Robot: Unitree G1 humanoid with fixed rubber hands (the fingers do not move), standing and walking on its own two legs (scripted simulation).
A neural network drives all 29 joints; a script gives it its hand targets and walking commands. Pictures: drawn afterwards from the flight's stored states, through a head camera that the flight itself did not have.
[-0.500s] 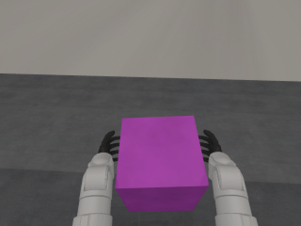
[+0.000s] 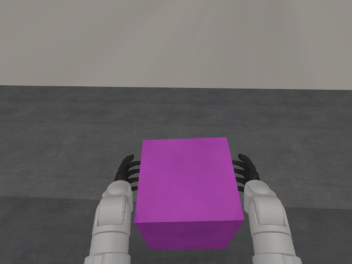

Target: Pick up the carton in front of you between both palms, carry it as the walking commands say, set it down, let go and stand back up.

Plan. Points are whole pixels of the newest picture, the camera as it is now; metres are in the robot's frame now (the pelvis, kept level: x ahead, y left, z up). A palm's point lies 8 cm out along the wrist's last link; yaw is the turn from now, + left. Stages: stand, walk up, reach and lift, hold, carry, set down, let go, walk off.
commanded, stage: carry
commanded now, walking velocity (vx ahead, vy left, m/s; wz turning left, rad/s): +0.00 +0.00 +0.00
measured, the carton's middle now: (186, 197) +0.30 +0.00 -0.04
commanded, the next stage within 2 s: hold in 0.94 s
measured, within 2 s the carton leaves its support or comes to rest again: neither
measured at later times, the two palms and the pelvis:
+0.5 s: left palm (121, 195) +0.26 +0.15 +0.05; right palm (255, 195) +0.26 -0.15 +0.05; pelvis -0.03 +0.00 +0.00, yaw +0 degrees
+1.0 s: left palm (122, 201) +0.25 +0.14 +0.05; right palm (260, 201) +0.25 -0.16 +0.05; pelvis -0.04 -0.01 +0.01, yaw -1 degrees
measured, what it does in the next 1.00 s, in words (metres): stands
